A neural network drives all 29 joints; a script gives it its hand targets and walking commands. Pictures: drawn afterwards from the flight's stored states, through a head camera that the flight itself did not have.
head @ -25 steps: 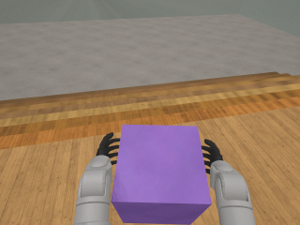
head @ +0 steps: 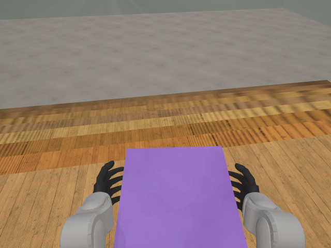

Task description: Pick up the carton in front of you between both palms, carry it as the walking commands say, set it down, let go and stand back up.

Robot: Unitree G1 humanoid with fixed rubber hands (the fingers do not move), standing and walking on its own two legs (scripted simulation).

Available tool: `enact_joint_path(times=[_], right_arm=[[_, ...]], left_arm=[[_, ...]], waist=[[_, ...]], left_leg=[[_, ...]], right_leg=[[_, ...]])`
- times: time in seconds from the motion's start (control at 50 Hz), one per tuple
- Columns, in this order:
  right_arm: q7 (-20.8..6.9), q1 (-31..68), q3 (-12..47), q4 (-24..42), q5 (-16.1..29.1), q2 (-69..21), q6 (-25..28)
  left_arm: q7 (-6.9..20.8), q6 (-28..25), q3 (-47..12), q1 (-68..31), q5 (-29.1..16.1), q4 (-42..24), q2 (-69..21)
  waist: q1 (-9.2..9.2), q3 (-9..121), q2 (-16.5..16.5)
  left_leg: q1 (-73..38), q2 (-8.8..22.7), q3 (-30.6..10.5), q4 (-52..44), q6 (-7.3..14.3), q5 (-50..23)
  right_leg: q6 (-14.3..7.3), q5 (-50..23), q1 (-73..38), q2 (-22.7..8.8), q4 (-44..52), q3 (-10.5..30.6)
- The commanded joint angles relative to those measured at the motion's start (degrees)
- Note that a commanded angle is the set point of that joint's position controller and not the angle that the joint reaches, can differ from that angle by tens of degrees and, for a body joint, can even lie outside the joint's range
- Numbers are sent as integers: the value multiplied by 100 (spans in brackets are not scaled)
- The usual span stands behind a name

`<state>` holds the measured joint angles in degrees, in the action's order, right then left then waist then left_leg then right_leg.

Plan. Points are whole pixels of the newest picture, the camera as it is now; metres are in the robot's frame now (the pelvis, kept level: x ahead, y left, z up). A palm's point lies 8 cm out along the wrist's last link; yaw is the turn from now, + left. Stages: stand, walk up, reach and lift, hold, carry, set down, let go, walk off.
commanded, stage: carry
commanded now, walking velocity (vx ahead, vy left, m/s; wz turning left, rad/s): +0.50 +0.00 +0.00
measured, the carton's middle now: (175, 213) +0.24 +0.00 +0.01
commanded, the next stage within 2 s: none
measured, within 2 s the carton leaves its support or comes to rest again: neither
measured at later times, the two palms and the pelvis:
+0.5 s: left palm (117, 105) +0.56 +0.19 +0.08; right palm (209, 112) +0.52 -0.11 +0.08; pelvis +0.31 +0.06 +0.01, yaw -3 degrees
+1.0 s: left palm (139, 53) +0.93 +0.15 +0.10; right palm (204, 56) +0.93 -0.15 +0.09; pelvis +0.63 -0.01 +0.00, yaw +0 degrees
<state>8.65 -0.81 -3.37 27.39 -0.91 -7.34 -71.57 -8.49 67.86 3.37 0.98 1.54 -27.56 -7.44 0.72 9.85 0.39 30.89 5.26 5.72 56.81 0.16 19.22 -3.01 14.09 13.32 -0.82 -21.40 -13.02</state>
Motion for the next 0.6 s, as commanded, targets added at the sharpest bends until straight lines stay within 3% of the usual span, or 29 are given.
enact_joint_path(times=[0.0, 0.08, 0.16, 0.2, 0.22, 0.24, 0.26, 0.28, 0.3, 0.32, 0.34, 0.38, 0.44, 0.58], right_arm=[[-345, 2406, 3213, 599, 1293, -4095, 360], [-230, 2095, 3146, 548, 1075, -4000, 407], [-340, 2136, 3351, 851, 1132, -4070, 443], [-437, 2013, 3419, 867, 1156, -4075, 459], [-486, 1908, 3432, 839, 1162, -4053, 462], [-528, 1906, 3424, 845, 1144, -3910, 469], [-585, 2005, 3511, 765, 1211, -3958, 497], [-652, 1959, 3574, 829, 1290, -4154, 527], [-724, 2060, 3674, 893, 1358, -4393, 578], [-798, 2224, 3779, 924, 1402, -4608, 635], [-864, 2378, 3886, 960, 1441, -4780, 693], [-968, 2450, 4036, 965, 1525, -4910, 777], [-1048, 2212, 4069, 932, 1510, -4719, 811], [-904, 1948, 3842, 1139, 1402, -4099, 691]], left_arm=[[359, 57, -3362, -2249, -1496, -472, -4281], [410, 49, -3416, -2024, -1555, -392, -4132], [541, 13, -3509, -1869, -1510, -453, -4183], [618, 0, -3601, -1790, -1469, -531, -4198], [644, 2, -3623, -1724, -1429, -544, -4130], [663, 18, -3645, -1783, -1413, -621, -4057], [692, 34, -3664, -1825, -1418, -722, -4051], [742, 13, -3773, -1864, -1437, -669, -4181], [809, -33, -3810, -1901, -1444, -624, -4400], [874, -102, -3829, -1918, -1425, -533, -4663], [923, -172, -3826, -1886, -1386, -431, -4860], [967, -299, -3835, -1713, -1260, -302, -5052], [909, -405, -3750, -1390, -1001, -257, -4958], [742, -284, -3832, -1520, -1172, -778, -4441]], waist=[[4, 326, 355], [42, 61, 656], [48, -107, 913], [-74, 261, 697], [-184, 674, 483], [-275, 1093, -528], [-242, 1326, -1821], [-236, 1177, -1514], [-246, 1129, -1125], [-234, 1115, -502], [-203, 1027, -258], [-178, 976, -513], [-183, 673, -666], [-216, -133, -850]], left_leg=[[820, 186, 0, -947, -124, -619], [385, -97, 455, -2138, -96, -1202], [-252, -228, 703, -2710, 90, -1546], [-1593, -610, 1159, -3021, 159, -1204], [-2866, -441, 898, -2983, 200, -911], [-3939, 937, -1338, -3656, 622, 480], [-4811, 2061, -3520, -4375, 1267, 365], [-4532, 2030, -3401, -4457, 1298, -445], [-4190, 1838, -2833, -4328, 1218, -1122], [-3840, 1725, -2349, -4280, 1064, -1283], [-3406, 1600, -1866, -4374, 874, -1341], [-3057, 1387, -1223, -4609, 691, -1104], [-3004, 1247, -705, -4897, 699, -914], [-3168, 851, 185, -4742, 662, -2088]], right_leg=[[-517, 134, -1095, -1663, 1502, 1621], [-357, -1054, -1169, -1384, 1294, 896], [-189, -1718, -1269, -1367, 901, 578], [13, -2742, -1020, -1095, -389, 10], [165, -2511, -378, -921, -1421, -118], [427, -1239, 895, -540, -3047, -54], [530, 1164, 2415, 110, -4539, 316], [365, 1354, 2771, -205, -5195, 1032], [200, 1166, 2811, -433, -5367, 1169], [104, 797, 2726, -628, -5189, 1266], [86, 459, 2518, -756, -4793, 1305], [117, 101, 2245, -708, -4161, 1094], [242, -282, 2363, -634, -3178, 778], [274, -1106, 2307, -370, -1349, 146]])
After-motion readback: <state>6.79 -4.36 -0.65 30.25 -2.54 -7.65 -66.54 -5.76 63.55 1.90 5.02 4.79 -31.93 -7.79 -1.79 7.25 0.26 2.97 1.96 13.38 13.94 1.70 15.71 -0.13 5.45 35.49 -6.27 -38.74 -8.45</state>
